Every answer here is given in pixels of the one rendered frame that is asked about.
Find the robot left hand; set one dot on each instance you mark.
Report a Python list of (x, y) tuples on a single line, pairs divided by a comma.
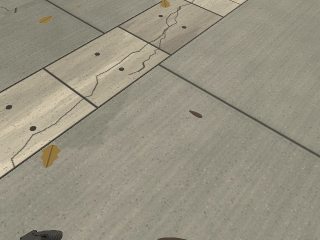
[(43, 235)]

